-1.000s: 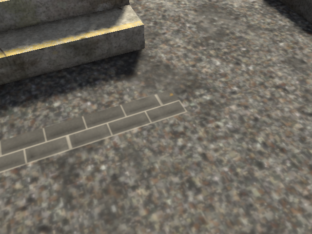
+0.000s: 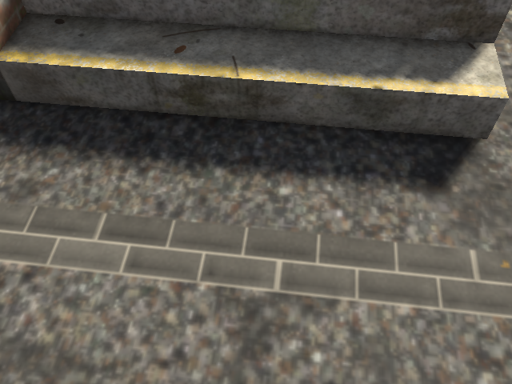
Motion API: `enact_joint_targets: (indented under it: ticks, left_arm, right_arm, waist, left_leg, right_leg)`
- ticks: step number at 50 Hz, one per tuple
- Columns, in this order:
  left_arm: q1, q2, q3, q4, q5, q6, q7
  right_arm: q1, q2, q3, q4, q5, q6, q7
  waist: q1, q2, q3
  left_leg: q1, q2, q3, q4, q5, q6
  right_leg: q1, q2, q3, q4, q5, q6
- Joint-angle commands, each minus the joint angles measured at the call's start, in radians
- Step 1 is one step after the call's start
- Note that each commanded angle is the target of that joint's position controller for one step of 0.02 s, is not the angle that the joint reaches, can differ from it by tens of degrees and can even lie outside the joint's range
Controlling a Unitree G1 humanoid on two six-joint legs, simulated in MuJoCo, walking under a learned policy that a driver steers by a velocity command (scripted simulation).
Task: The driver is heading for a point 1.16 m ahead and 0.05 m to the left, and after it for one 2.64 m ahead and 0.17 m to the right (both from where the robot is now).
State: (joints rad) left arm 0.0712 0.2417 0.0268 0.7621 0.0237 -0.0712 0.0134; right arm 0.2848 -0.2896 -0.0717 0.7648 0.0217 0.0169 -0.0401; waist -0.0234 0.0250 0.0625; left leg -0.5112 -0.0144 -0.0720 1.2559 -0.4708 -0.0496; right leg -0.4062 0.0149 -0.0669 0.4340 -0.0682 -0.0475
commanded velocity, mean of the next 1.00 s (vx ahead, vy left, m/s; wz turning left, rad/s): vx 0.34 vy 0.00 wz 0.26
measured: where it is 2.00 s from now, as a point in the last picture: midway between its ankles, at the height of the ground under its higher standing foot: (203, 229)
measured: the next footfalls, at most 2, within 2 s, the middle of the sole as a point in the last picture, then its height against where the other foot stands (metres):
left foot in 0.30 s outside the picture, level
right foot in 0.82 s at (270, 370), level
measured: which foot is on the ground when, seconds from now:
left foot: up 0.00-0.28, down 0.30-0.84, up 0.86-1.00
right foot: down 0.00-0.30, up 0.32-0.80, down 0.82-1.00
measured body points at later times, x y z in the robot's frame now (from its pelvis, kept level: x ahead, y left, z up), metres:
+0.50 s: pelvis +0.10 +0.07 +0.02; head +0.10 +0.10 +0.47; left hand +0.19 +0.36 -0.10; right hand +0.20 -0.19 -0.08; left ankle +0.03 +0.14 -0.73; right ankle +0.21 -0.09 -0.65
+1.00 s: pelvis +0.37 +0.06 +0.01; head +0.40 +0.06 +0.46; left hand +0.41 +0.35 -0.11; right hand +0.52 -0.18 -0.11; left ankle +0.29 +0.20 -0.64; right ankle +0.42 -0.01 -0.73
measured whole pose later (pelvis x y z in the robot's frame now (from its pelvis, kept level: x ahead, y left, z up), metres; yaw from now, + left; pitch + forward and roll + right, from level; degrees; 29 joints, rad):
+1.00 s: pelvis +0.37 +0.06 +0.01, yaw +13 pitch +2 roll -1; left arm 0.22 0.26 0.05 0.86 0.00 -0.09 -0.04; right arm 0.30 -0.28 -0.05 0.78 0.02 -0.08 -0.01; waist 0.01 0.04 0.03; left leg -0.52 0.09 -0.05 1.19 -0.31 0.03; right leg -0.27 0.06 -0.08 0.40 -0.16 -0.07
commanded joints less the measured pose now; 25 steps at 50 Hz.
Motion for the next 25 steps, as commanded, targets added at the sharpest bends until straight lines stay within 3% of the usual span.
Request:
enact_joint_targets:
  ticks: [1, 3, 5, 7, 11, 13, 14, 15, 16, 17, 18, 19, 20, 21, 25]
  left_arm:
    - [-0.003, 0.132, 0.036, -0.039, 0.007, -0.009, 0.005]
    - [0.012, 0.163, 0.049, -0.031, -0.003, -0.005, 0.011]
    - [-0.006, 0.181, 0.057, -0.037, -0.011, 0.01, 0.018]
    - [-0.027, 0.195, 0.061, -0.041, -0.018, 0.026, 0.018]
    - [0.013, 0.236, 0.079, -0.022, -0.052, 0.033, 0.002]
    - [0.015, 0.221, 0.073, -0.011, -0.065, 0.038, -0.005]
    - [0.028, 0.181, 0.062, -0.004, -0.062, 0.039, -0.01]
    - [0.012, 0.104, 0.038, -0.011, -0.045, 0.036, -0.023]
    - [-0.01, 0.038, 0.017, -0.059, -0.018, 0.022, -0.045]
    - [-0.085, 0.143, 0.049, -0.077, -0.041, -0.002, -0.047]
    - [-0.085, 0.189, 0.065, -0.076, -0.064, -0.013, -0.049]
    - [-0.048, 0.186, 0.067, -0.049, -0.057, -0.016, -0.048]
    - [-0.022, 0.179, 0.068, -0.021, -0.039, -0.016, -0.045]
    - [-0.011, 0.171, 0.068, -0.007, -0.028, -0.017, -0.045]
    - [-0.038, 0.121, 0.058, 0.004, -0.032, -0.015, -0.048]
  right_arm:
    - [0.108, -0.018, -0.009, -0.067, -0.001, 0.013, -0.008]
    - [0.061, -0.024, -0.006, -0.102, -0.009, 0.012, -0.004]
    - [0.025, -0.038, -0.007, -0.125, -0.008, 0.015, 0.006]
    - [0.0, -0.052, -0.009, -0.141, -0.006, 0.021, 0.016]
    - [-0.033, -0.072, -0.016, -0.164, -0.006, 0.018, 0.042]
    - [0.029, -0.062, -0.021, -0.131, -0.008, 0.007, 0.05]
    - [0.1, -0.069, -0.029, -0.091, -0.007, 0.003, 0.047]
    - [0.183, -0.102, -0.04, -0.065, -0.006, -0.003, 0.038]
    - [0.198, -0.212, -0.053, -0.092, -0.012, -0.011, 0.028]
    - [0.175, -0.227, -0.056, -0.11, -0.031, -0.04, 0.033]
    - [0.118, -0.186, -0.043, -0.121, -0.033, -0.066, 0.033]
    - [0.068, -0.147, -0.03, -0.127, -0.024, -0.083, 0.034]
    - [0.042, -0.12, -0.02, -0.132, -0.016, -0.089, 0.034]
    - [0.039, -0.111, -0.014, -0.13, -0.017, -0.092, 0.032]
    - [0.124, -0.104, -0.014, -0.095, -0.022, -0.102, 0.025]
  waist:
    - [-0.013, -0.129, -0.129]
    - [-0.002, -0.112, -0.17]
    - [0.002, -0.109, -0.193]
    - [0.003, -0.128, -0.182]
    - [0.016, -0.155, -0.161]
    - [-0.022, -0.117, -0.151]
    - [-0.04, -0.085, -0.152]
    - [-0.062, 0.043, -0.137]
    - [-0.038, 0.277, -0.094]
    - [-0.07, 0.198, -0.043]
    - [-0.035, 0.147, 0.004]
    - [-0.004, 0.129, 0.003]
    - [0.007, 0.118, -0.016]
    - [0.013, 0.105, -0.027]
    - [-0.005, 0.061, -0.045]
  left_leg:
    - [-0.008, 0.067, 0.024, -0.091, 0.048, -0.01]
    - [-0.018, 0.093, 0.022, -0.174, 0.087, -0.007]
    - [0.01, 0.106, 0.03, -0.252, 0.15, 0.002]
    - [0.062, 0.101, 0.056, -0.332, 0.185, 0.014]
    - [0.153, 0.079, 0.112, -0.505, 0.136, 0.073]
    - [0.286, 0.035, 0.161, -0.69, 0.166, 0.117]
    - [0.393, 0.0, 0.174, -0.753, 0.145, 0.14]
    - [0.511, 0.106, -0.006, -0.876, 0.028, 0.187]
    - [0.605, 0.348, -0.43, -0.993, -0.087, 0.315]
    - [0.509, 0.41, -0.583, -1.108, -0.206, 0.395]
    - [0.494, 0.379, -0.511, -1.124, -0.19, 0.359]
    - [0.496, 0.338, -0.418, -1.109, -0.085, 0.316]
    - [0.497, 0.301, -0.334, -1.109, 0.014, 0.281]
    - [0.487, 0.273, -0.269, -1.116, 0.119, 0.263]
    - [0.532, 0.23, -0.131, -1.122, 0.374, 0.241]
  right_leg:
    - [0.106, -0.267, 0.167, -0.2, 0.222, -0.219]
    - [0.161, -0.317, 0.163, -0.202, 0.268, -0.249]
    - [0.173, -0.332, 0.134, -0.213, 0.186, -0.245]
    - [0.149, -0.323, 0.086, -0.221, 0.086, -0.223]
    - [0.142, -0.341, 0.092, -0.246, -0.288, -0.171]
    - [0.102, -0.317, 0.066, -0.189, -0.412, -0.132]
    - [0.046, -0.27, 0.026, -0.109, -0.476, -0.095]
    - [-0.091, -0.19, -0.064, 0.13, -0.488, -0.029]
    - [-0.408, -0.057, -0.099, 0.47, -0.555, 0.04]
    - [-0.518, -0.053, 0.058, 0.59, -0.49, 0.019]
    - [-0.541, -0.093, 0.105, 0.611, -0.358, -0.004]
    - [-0.53, -0.112, 0.114, 0.592, -0.249, -0.006]
    - [-0.491, -0.125, 0.115, 0.566, -0.177, 0.005]
    - [-0.45, -0.125, 0.105, 0.556, -0.105, 0.017]
    - [-0.416, -0.103, 0.083, 0.452, 0.062, 0.048]
Keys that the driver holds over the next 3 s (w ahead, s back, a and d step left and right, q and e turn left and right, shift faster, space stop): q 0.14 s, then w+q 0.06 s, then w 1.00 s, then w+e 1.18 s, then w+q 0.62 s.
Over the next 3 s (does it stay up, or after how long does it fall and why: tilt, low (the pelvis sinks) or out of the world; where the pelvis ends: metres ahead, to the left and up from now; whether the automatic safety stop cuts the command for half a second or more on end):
stays up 1.29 -0.15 0.08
